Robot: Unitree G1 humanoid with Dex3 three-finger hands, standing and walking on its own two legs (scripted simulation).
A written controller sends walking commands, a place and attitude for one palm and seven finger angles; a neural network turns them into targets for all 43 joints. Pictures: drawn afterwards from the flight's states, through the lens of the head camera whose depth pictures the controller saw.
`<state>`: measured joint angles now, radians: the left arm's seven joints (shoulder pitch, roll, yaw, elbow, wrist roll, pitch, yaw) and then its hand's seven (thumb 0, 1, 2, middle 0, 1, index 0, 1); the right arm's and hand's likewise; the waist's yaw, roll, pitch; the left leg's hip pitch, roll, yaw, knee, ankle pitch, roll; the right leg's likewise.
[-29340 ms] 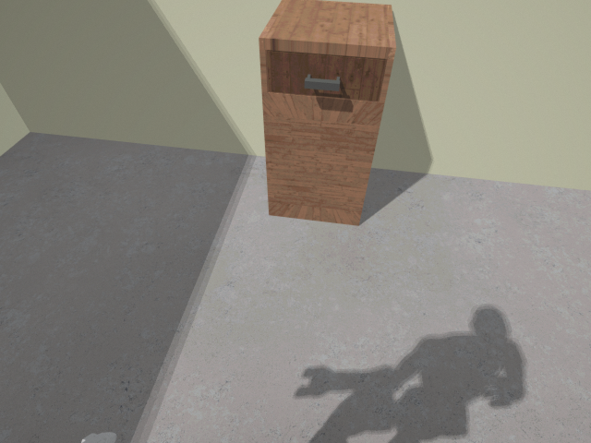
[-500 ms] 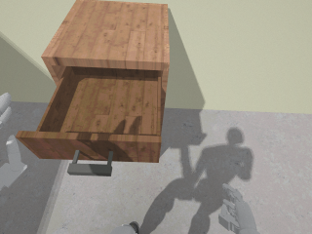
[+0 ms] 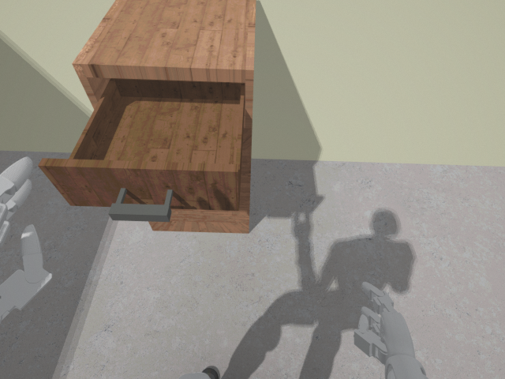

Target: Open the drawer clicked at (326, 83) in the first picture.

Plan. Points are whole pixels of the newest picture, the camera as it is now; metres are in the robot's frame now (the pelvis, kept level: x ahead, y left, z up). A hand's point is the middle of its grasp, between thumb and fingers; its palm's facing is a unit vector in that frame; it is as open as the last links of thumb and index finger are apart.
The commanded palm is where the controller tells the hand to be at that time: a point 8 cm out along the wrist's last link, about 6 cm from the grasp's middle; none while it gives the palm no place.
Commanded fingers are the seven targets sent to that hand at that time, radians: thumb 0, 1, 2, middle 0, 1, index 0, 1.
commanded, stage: stop stepping back and stand still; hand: left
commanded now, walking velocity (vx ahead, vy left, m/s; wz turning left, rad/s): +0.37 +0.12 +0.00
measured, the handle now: (143, 203) +0.43 +0.26 -0.06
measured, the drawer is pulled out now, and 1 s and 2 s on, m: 0.29 0.29 0.29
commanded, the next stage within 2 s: let the arm hang, fingers relaxed in 0.80 s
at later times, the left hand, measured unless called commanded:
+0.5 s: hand out of the picture +0.06 +0.20 +0.18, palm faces +0.40 -0.76 -0.51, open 7.4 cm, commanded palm +0.00 +0.24 +0.18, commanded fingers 0.00 0.90 0.90 -0.20 -0.30 -0.20 -0.30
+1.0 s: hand out of the picture +0.06 +0.23 +0.05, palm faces +0.32 -0.84 -0.43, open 7.4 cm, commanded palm none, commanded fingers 0.00 0.90 0.90 -0.20 -0.30 -0.20 -0.30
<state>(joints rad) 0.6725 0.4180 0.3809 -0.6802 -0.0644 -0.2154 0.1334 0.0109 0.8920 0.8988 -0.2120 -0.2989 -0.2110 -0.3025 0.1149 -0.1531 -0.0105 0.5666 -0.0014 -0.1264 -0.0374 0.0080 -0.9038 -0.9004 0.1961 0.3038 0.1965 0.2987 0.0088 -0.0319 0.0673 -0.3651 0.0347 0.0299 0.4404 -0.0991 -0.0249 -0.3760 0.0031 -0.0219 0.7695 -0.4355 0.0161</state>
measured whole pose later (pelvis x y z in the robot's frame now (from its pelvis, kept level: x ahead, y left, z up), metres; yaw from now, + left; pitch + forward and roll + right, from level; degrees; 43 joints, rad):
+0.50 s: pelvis -0.11 -0.04 +0.00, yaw +4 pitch -1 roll +4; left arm 0.67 0.41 0.38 -0.56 -0.02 -0.26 0.15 0.01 0.89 0.90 -0.21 -0.30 -0.21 -0.30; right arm 0.29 -0.24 -0.08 0.62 0.02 -0.18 -0.06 0.01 -0.91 -0.90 0.19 0.30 0.19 0.30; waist -0.04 -0.05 -0.02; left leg -0.10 0.00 0.10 0.41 -0.28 -0.01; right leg -0.42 -0.03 -0.07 0.77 -0.37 -0.01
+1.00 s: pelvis -0.13 -0.04 +0.00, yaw +10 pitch +1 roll +1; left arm 0.37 0.33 0.18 -0.07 0.03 -0.10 0.06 0.00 0.90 0.90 -0.20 -0.30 -0.20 -0.30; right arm 0.21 -0.26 -0.04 0.69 -0.03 -0.08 0.00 0.01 -0.90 -0.90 0.20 0.30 0.20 0.30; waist -0.03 0.00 -0.03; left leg -0.33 -0.06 0.02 0.55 -0.23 0.06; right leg -0.43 -0.01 0.00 0.79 -0.42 -0.02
